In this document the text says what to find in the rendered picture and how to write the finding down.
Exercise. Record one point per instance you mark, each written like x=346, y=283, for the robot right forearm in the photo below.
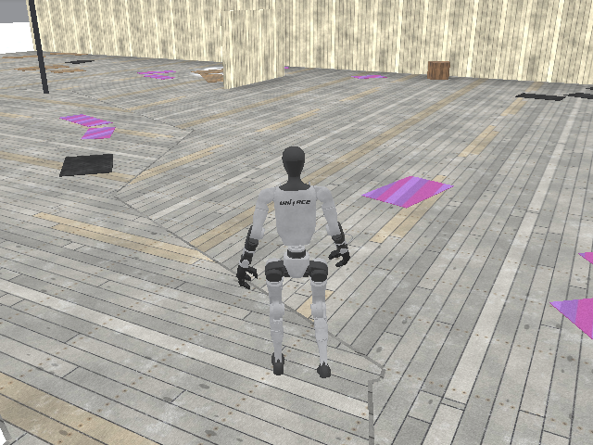
x=340, y=241

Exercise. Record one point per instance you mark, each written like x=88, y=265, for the right robot hand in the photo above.
x=336, y=254

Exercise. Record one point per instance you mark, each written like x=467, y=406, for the left robot thigh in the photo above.
x=274, y=271

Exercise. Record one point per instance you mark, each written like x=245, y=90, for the right robot upper arm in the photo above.
x=323, y=194

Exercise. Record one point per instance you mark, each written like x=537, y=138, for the left robot upper arm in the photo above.
x=266, y=196

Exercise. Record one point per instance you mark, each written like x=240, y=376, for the robot left forearm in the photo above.
x=249, y=250

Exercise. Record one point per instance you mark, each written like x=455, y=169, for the left robot hand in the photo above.
x=241, y=275

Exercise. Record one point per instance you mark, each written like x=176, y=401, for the left robot shin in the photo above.
x=277, y=334

